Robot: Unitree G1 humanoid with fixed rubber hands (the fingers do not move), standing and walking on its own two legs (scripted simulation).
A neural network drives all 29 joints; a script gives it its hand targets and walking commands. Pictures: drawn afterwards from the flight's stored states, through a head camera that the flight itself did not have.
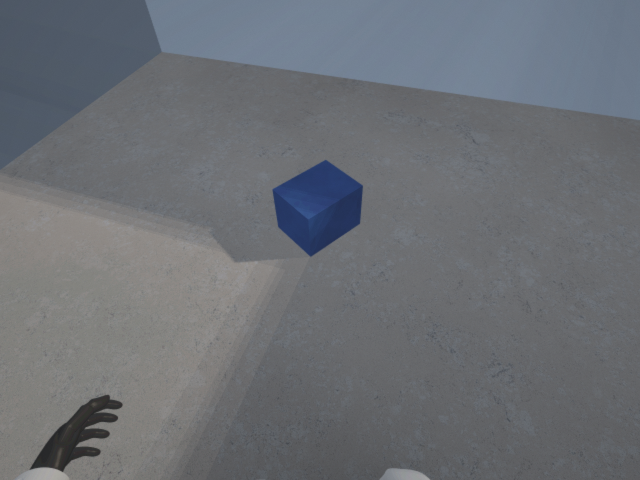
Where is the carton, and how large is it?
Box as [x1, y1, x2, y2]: [272, 160, 362, 256]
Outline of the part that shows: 326,160 272,189 278,226 310,256 359,223 362,185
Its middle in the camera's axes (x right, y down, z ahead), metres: +0.00 -0.14 +1.58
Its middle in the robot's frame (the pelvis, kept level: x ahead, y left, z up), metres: +1.20 +0.02 -0.63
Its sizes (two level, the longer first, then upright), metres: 0.273 0.218 0.213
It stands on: the floor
